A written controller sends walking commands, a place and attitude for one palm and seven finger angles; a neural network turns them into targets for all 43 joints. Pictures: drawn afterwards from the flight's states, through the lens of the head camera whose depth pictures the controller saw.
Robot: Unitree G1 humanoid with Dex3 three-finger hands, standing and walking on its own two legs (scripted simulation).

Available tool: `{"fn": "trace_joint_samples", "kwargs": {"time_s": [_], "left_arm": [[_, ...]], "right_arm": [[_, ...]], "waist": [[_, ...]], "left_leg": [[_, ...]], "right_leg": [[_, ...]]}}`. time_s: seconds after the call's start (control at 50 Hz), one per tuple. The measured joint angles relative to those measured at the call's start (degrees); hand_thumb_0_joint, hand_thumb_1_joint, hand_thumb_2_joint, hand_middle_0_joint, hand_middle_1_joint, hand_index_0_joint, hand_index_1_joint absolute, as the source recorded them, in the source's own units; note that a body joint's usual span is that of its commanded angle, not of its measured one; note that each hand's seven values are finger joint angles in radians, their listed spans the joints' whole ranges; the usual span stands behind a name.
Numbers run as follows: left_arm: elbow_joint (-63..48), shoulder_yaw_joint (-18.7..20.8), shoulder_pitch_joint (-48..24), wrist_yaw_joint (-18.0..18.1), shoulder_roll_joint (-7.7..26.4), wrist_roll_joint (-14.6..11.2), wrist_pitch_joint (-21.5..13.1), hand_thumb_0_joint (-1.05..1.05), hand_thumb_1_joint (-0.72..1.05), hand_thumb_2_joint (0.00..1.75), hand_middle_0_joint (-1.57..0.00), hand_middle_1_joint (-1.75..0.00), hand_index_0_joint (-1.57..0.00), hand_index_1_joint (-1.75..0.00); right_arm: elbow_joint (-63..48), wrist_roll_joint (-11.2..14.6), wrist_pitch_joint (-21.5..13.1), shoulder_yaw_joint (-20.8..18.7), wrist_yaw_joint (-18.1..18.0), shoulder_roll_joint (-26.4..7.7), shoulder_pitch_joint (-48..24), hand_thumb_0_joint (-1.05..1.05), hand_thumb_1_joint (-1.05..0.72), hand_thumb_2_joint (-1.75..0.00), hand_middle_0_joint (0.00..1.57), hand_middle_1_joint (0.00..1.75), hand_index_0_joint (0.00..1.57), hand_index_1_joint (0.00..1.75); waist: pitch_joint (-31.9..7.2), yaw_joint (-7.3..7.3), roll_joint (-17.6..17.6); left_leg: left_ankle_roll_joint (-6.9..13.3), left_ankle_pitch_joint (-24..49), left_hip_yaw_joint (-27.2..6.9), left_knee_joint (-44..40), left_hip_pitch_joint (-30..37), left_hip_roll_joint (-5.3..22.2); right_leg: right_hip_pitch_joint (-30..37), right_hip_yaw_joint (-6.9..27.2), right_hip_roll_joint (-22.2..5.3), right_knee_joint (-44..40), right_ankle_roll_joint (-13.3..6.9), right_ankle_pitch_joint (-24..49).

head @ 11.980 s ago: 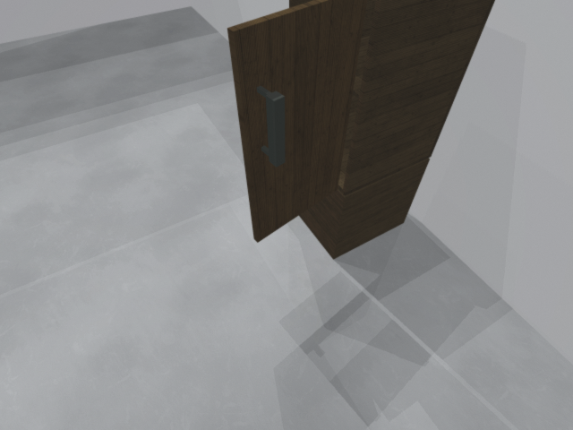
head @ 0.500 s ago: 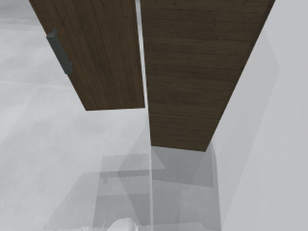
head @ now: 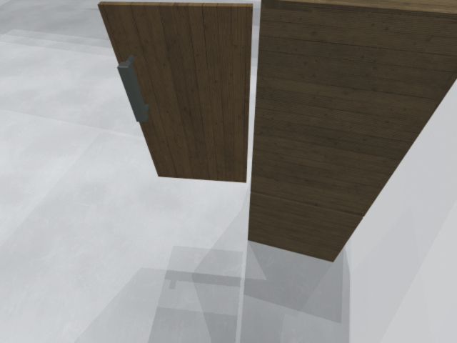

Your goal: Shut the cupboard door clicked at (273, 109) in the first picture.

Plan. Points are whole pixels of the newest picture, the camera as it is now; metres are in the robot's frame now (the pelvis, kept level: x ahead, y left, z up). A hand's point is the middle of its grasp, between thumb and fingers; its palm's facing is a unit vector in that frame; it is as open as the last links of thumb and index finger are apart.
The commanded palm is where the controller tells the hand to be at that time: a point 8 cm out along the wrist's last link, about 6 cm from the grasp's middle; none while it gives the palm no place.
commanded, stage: take the last steps up to it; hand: left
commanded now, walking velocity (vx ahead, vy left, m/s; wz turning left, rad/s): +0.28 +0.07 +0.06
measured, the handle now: (136, 89) +0.68 +0.29 +0.07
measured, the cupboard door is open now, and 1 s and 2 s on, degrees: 100 100 100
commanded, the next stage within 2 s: come to a stop and stand still in 0.32 s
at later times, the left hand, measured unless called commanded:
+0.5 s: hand (123, 339) +0.15 +0.24 -0.17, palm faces +0.06 -0.98 -0.17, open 7.4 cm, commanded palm none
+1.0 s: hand (132, 272) +0.28 +0.26 -0.17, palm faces +0.02 -0.98 -0.18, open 7.4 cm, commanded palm none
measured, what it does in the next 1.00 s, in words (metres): walks ahead: left foot, then right foot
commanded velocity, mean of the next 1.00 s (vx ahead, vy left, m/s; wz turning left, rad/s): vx -0.03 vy -0.01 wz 0.00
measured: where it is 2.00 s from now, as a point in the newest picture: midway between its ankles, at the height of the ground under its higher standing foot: outside the picture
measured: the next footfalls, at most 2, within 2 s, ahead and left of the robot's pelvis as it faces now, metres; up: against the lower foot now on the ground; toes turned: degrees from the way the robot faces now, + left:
left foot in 0.32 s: +0.21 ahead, +0.17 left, +0.00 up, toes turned +4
right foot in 0.62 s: +0.25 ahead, -0.06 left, +0.00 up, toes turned -5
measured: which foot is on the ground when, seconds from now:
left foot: up 0.00-0.30, down 0.32-1.00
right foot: down 0.00-0.32, up 0.34-0.60, down 0.62-0.90, up 0.92-1.00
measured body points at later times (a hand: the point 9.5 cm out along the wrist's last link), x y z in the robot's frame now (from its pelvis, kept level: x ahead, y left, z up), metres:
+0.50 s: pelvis +0.16 +0.06 +0.01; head +0.20 +0.08 +0.46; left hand +0.15 +0.29 -0.16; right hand +0.23 -0.17 -0.14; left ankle +0.18 +0.15 -0.73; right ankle +0.12 -0.05 -0.67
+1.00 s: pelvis +0.20 +0.08 +0.01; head +0.24 +0.10 +0.46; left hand +0.28 +0.31 -0.15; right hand +0.22 -0.16 -0.13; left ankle +0.17 +0.16 -0.73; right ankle +0.16 -0.06 -0.68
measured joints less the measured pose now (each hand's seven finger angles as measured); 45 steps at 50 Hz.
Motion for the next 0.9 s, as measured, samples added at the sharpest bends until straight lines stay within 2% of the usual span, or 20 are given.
{"fn": "trace_joint_samples", "kwargs": {"time_s": [0.06, 0.1, 0.18, 0.28, 0.32, 0.34, 0.38, 0.42, 0.46, 0.52, 0.62, 0.66, 0.7, 0.76, 0.8, 0.84, 0.86, 0.9], "left_arm": [[0.56, -0.23, 1.99, 0.84, -1.83, -0.2, -0.86, 0.0, 0.91, 0.9, -0.2, -0.3, -0.2, -0.3], [1.71, -0.34, 3.62, 1.09, -2.71, -0.26, -1.27, 0.0, 0.91, 0.9, -0.2, -0.3, -0.2, -0.3], [4.68, -0.78, 5.86, 1.01, -3.68, -0.19, -2.0, 0.0, 0.91, 0.9, -0.2, -0.3, -0.2, -0.3], [7.75, -0.63, 7.76, 1.03, -4.0, -0.13, -1.62, 0.0, 0.91, 0.9, -0.2, -0.3, -0.2, -0.3], [8.46, -0.47, 9.12, 1.09, -4.05, -0.3, -1.07, 0.0, 0.9, 0.9, -0.2, -0.3, -0.2, -0.3], [8.87, -0.41, 9.13, 1.08, -3.76, -0.46, -0.54, 0.0, 0.9, 0.9, -0.2, -0.3, -0.2, -0.3], [9.23, -0.29, 8.03, 1.38, -2.88, -0.5, 0.73, 0.0, 0.91, 0.9, -0.2, -0.3, -0.2, -0.3], [8.98, -0.05, 6.24, 1.49, -2.16, -0.45, 1.42, 0.01, 0.91, 0.9, -0.2, -0.3, -0.2, -0.3], [7.95, 0.14, 4.06, 1.49, -1.63, -0.4, 1.5, 0.01, 0.91, 0.9, -0.2, -0.3, -0.2, -0.3], [5.78, 0.0, 0.65, 2.0, -1.18, -0.71, 1.46, 0.01, 0.91, 0.9, -0.2, -0.3, -0.19, -0.3], [2.69, -0.09, -3.26, 2.41, 0.59, -0.63, 1.75, 0.01, 0.92, 0.9, -0.2, -0.3, -0.19, -0.3], [2.17, -0.21, -4.21, 2.43, 0.68, -0.34, 2.07, 0.0, 0.92, 0.9, -0.2, -0.3, -0.19, -0.3], [1.61, -0.55, -4.73, 2.4, 0.66, -0.33, 2.15, 0.0, 0.92, 0.9, -0.2, -0.3, -0.19, -0.3], [1.22, -0.82, -5.52, 2.75, 0.45, -0.5, 2.04, 0.0, 0.92, 0.9, -0.2, -0.3, -0.19, -0.3], [1.04, -0.77, -6.19, 2.98, 0.2, -0.51, 2.13, 0.0, 0.91, 0.9, -0.2, -0.3, -0.2, -0.3], [0.89, -0.61, -6.72, 3.07, 0.05, -0.58, 2.28, 0.0, 0.91, 0.9, -0.2, -0.3, -0.2, -0.3], [0.84, -0.55, -6.82, 3.09, 0.0, -0.73, 2.4, 0.0, 0.91, 0.9, -0.2, -0.3, -0.2, -0.3], [0.82, -0.33, -6.78, 2.97, 0.13, -1.11, 3.0, 0.0, 0.91, 0.9, -0.2, -0.3, -0.2, -0.3]], "right_arm": [[1.32, -0.34, 0.91, -0.84, 0.66, -0.68, -0.44, 0.01, -0.91, -0.9, 0.2, 0.3, 0.2, 0.3], [1.23, -0.42, 0.67, -1.24, 0.96, -0.79, -0.98, 0.01, -0.91, -0.9, 0.2, 0.3, 0.2, 0.3], [0.16, -0.11, -0.27, -1.51, 1.31, -0.37, -2.46, 0.01, -0.91, -0.9, 0.2, 0.3, 0.2, 0.3], [-0.85, -0.04, -1.28, -1.22, 1.48, 0.18, -5.34, 0.0, -0.91, -0.9, 0.2, 0.3, 0.19, 0.3], [-1.69, -0.27, -2.46, -0.82, 1.3, 0.07, -6.09, 0.0, -0.91, -0.9, 0.2, 0.3, 0.2, 0.3], [-2.0, -0.46, -3.15, -0.83, 0.86, 0.42, -6.71, 0.0, -0.91, -0.9, 0.2, 0.3, 0.2, 0.3], [-2.7, -0.64, -3.79, -0.38, -0.05, 1.5, -7.61, 0.0, -0.91, -0.9, 0.2, 0.3, 0.2, 0.3], [-3.09, -0.62, -4.03, 0.1, -0.8, 2.42, -7.56, 0.0, -0.91, -0.9, 0.2, 0.3, 0.2, 0.3], [-3.16, -0.31, -4.51, -0.12, -1.93, 2.82, -7.09, -0.01, -0.93, -0.9, 0.2, 0.3, 0.2, 0.3], [-2.19, -0.47, -4.33, 0.36, -2.65, 2.11, -6.43, -0.01, -0.95, -0.9, 0.2, 0.3, 0.2, 0.3], [0.45, -0.05, -1.68, 0.82, -2.58, 2.07, -5.32, -0.01, -0.94, -0.9, 0.2, 0.3, 0.2, 0.3], [1.1, 0.21, -0.54, 0.45, -2.35, 1.82, -5.4, -0.01, -0.93, -0.9, 0.2, 0.3, 0.2, 0.3], [0.97, 0.47, 0.29, 0.03, -2.13, 1.53, -5.34, 0.0, -0.92, -0.9, 0.2, 0.3, 0.2, 0.3], [0.59, 0.8, 1.16, -0.42, -1.95, 1.17, -4.93, 0.0, -0.92, -0.9, 0.2, 0.3, 0.2, 0.3], [0.52, 0.93, 1.67, -0.58, -1.98, 1.02, -4.82, 0.0, -0.91, -0.9, 0.2, 0.3, 0.2, 0.3], [0.47, 0.99, 1.94, -0.66, -2.03, 0.95, -4.86, 0.0, -0.91, -0.9, 0.2, 0.3, 0.2, 0.3], [0.4, 0.96, 1.83, -0.64, -2.03, 0.87, -4.78, 0.0, -0.91, -0.9, 0.2, 0.3, 0.2, 0.3], [0.34, 0.58, 1.53, -0.55, -2.04, 1.03, -4.63, 0.0, -0.91, -0.9, 0.2, 0.3, 0.2, 0.3]], "waist": [[-0.18, -0.03, 0.5], [-0.59, -0.44, 0.02], [-0.7, -0.44, -1.79], [0.19, 1.09, -3.08], [0.12, 1.38, -2.8], [0.34, 1.07, -3.29], [0.99, 0.99, -4.49], [0.93, 0.9, -4.75], [0.84, 0.65, -4.58], [0.64, 0.07, -3.87], [0.1, -0.52, -4.06], [-0.02, -0.65, -3.08], [-0.19, -1.57, -2.09], [-0.13, -2.51, -1.56], [0.24, -2.55, -1.84], [0.75, -2.39, -2.5], [0.89, -2.34, -2.72], [1.01, -1.94, -3.82]], "left_leg": [[-0.33, 2.91, 1.03, 13.85, -7.25, 0.85], [-1.1, 7.13, 2.2, 14.99, -10.62, 2.12], [-2.45, 10.98, 4.21, 5.53, -13.1, 3.76], [-2.16, 14.13, 5.85, -7.33, -11.05, 3.42], [-1.12, 17.12, 6.39, -12.72, -8.0, 3.28], [-0.1, 18.0, 6.75, -11.02, -8.46, 2.91], [1.34, 14.66, 8.04, -7.58, -8.51, 2.34], [1.86, 12.9, 9.1, -8.47, -6.95, 2.0], [1.55, 13.51, 9.77, -11.33, -4.84, 1.48], [1.97, 14.26, 9.95, -14.9, -2.07, 0.95], [1.04, 11.08, 9.84, -12.59, -0.51, 0.62], [0.47, 9.26, 9.9, -10.75, -0.64, 1.44], [-0.08, 8.79, 9.36, -9.99, -1.0, 2.04], [-1.79, 4.77, 6.69, -6.12, -1.93, 1.89], [-2.6, 1.54, 5.3, -3.92, -2.2, 1.49], [-3.15, 2.29, 4.77, -5.54, -1.43, 1.23], [-3.23, 6.33, 4.79, -8.45, -0.5, 1.39], [-0.42, 8.51, 5.52, -9.98, 0.21, 0.84]], "right_leg": [[3.35, -1.03, 0.19, -3.74, -0.21, -0.61], [6.13, -1.44, 0.07, -8.45, 0.53, 0.89], [10.67, -2.11, -0.77, -14.99, 1.24, 2.21], [13.86, -2.59, -2.11, -14.1, 3.52, -1.42], [13.13, -2.23, -2.43, -8.89, 4.15, -5.25], [11.07, -1.59, -3.1, -2.85, 3.43, -8.01], [4.68, 1.36, -2.91, 12.86, 1.56, -12.52], [-1.77, 2.39, -2.17, 24.42, 0.65, -11.21], [-6.1, 2.14, -1.97, 27.28, 0.61, -8.81], [-7.52, 1.59, -1.47, 18.34, 1.32, -6.06], [-2.11, 2.21, -0.6, -0.77, 1.11, 3.33], [-1.28, 2.29, 0.18, -1.25, 0.4, 1.08], [-1.19, 1.89, 0.72, -1.13, 0.15, 0.09], [-0.58, 1.24, 1.06, -1.76, -0.17, -0.05], [-0.14, 1.13, 1.05, -2.28, -0.06, 0.11], [0.13, 1.25, 0.89, -2.51, 0.35, 0.26], [0.08, 1.29, 0.88, -2.23, 0.67, 0.17], [-0.43, 1.85, 0.39, -1.18, 1.29, 0.05]]}}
